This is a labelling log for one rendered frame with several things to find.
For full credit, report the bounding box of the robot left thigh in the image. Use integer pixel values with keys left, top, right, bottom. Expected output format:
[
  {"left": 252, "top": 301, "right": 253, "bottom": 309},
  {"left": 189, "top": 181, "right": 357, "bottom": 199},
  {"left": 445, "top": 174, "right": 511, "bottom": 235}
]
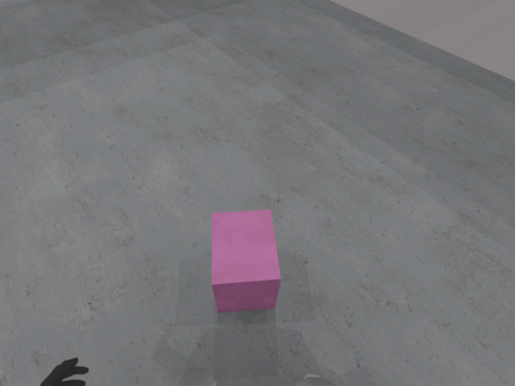
[{"left": 174, "top": 368, "right": 216, "bottom": 386}]

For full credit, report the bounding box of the robot left hand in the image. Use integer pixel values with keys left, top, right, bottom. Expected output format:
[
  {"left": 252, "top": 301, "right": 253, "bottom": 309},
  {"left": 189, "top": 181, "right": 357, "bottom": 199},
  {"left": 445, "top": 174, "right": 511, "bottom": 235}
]
[{"left": 40, "top": 358, "right": 89, "bottom": 386}]

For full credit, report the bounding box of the carton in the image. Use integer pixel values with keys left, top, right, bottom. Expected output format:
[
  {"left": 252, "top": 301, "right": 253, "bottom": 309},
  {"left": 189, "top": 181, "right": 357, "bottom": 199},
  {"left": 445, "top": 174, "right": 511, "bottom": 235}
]
[{"left": 212, "top": 209, "right": 281, "bottom": 313}]

